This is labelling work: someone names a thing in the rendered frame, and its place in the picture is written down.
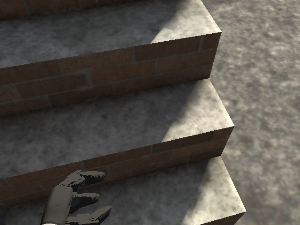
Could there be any left robot hand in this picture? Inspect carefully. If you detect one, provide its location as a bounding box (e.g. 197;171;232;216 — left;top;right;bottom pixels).
40;170;112;225

